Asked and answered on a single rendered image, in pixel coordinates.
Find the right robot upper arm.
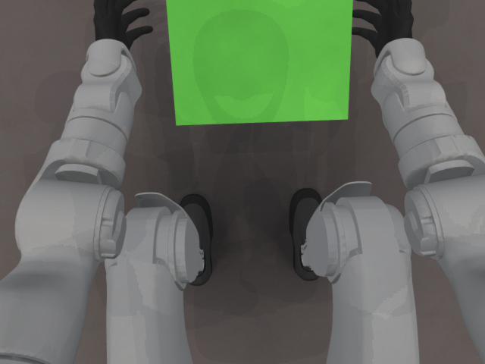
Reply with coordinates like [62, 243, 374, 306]
[404, 173, 485, 364]

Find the carton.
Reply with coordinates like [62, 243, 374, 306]
[166, 0, 353, 126]

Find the left robot shin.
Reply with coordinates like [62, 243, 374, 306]
[105, 193, 205, 281]

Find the robot left hand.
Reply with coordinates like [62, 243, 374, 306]
[93, 0, 153, 50]

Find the robot right hand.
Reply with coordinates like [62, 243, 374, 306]
[352, 0, 414, 58]

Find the left robot foot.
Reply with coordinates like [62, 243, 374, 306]
[179, 194, 213, 286]

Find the robot left forearm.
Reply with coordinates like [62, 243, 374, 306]
[15, 39, 142, 253]

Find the robot right forearm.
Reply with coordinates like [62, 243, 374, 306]
[371, 38, 485, 190]

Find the left robot upper arm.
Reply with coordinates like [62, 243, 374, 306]
[0, 179, 127, 364]

